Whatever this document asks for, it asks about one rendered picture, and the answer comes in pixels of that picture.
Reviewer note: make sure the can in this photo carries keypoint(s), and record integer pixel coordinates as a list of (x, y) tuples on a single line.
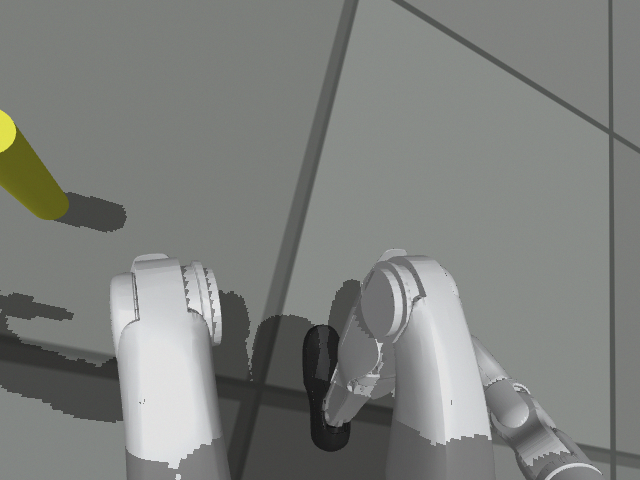
[(25, 177)]

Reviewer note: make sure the right robot hand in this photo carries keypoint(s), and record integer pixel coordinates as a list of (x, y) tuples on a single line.
[(490, 369)]

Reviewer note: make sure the right robot arm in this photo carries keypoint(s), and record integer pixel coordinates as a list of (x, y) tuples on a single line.
[(542, 451)]

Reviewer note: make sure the right robot foot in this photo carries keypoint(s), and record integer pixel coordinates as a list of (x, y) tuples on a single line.
[(319, 358)]

